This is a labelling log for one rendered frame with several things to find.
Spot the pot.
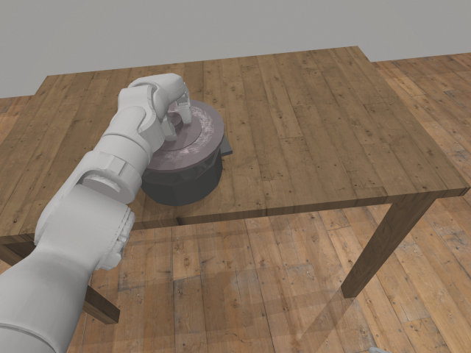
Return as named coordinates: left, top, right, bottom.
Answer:
left=141, top=136, right=233, bottom=206

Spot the table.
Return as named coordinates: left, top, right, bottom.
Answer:
left=0, top=46, right=471, bottom=324

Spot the lid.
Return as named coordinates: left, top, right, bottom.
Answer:
left=146, top=99, right=224, bottom=173

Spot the robot left hand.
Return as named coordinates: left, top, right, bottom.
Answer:
left=128, top=73, right=192, bottom=141

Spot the left robot forearm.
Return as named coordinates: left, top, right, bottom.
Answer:
left=35, top=80, right=169, bottom=246

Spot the knob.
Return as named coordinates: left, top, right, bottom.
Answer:
left=169, top=113, right=183, bottom=132

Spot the robot left upper arm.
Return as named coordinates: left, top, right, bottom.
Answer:
left=0, top=183, right=135, bottom=353

